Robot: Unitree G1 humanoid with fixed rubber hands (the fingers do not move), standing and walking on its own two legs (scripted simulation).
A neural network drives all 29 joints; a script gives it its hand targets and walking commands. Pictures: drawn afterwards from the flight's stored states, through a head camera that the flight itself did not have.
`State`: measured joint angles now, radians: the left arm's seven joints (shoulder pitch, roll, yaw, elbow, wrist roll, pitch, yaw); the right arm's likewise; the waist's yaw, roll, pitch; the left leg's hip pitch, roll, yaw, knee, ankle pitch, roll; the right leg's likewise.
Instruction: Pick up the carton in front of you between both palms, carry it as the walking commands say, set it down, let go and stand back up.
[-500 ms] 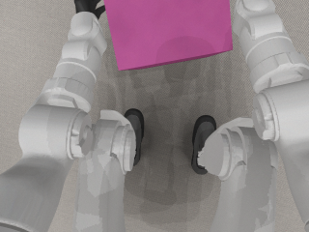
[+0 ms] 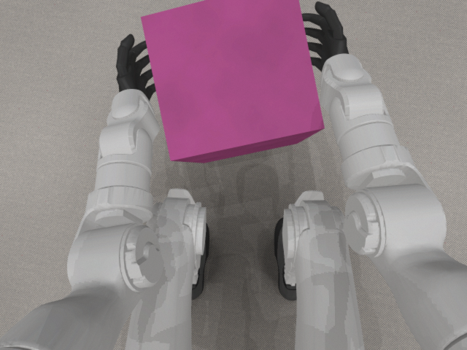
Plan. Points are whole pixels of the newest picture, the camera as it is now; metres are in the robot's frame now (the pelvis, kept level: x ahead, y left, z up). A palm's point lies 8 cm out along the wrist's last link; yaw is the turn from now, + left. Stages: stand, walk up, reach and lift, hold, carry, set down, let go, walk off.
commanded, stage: reach and lift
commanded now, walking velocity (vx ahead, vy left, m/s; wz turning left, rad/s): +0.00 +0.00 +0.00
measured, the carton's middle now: (237, 95) +0.50 +0.00 -0.15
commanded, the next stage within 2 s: none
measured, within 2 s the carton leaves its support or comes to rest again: neither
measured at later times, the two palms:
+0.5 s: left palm (74, 58) +0.46 +0.15 +0.08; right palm (388, 32) +0.48 -0.14 +0.07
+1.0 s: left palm out of the picture +0.43 +0.15 +0.24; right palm out of the picture +0.43 -0.15 +0.24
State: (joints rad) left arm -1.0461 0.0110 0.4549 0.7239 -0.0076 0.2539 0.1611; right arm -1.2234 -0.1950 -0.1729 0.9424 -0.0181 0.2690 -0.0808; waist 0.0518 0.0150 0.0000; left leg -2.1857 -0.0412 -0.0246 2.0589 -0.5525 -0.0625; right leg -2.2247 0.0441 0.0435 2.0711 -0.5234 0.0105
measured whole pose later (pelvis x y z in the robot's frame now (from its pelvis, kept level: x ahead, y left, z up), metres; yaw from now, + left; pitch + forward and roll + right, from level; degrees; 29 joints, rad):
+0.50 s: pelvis +0.02 +0.00 +0.13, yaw -2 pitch +41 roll +1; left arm -0.82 -0.09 0.50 0.55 0.17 0.37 0.08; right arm -0.91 -0.01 -0.35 0.68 -0.20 0.36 -0.03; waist 0.04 0.00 -0.22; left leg -1.85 -0.05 -0.04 1.65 -0.51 -0.05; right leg -1.88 0.05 0.05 1.65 -0.48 0.02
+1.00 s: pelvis +0.07 +0.00 +0.27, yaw -2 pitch +26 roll +0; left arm -0.51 -0.14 0.40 0.55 0.20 0.35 0.04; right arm -0.52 0.11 -0.34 0.58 -0.22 0.35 -0.03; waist 0.03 0.01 -0.23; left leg -1.15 -0.04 -0.06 1.15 -0.45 -0.02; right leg -1.17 0.04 0.05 1.15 -0.43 0.01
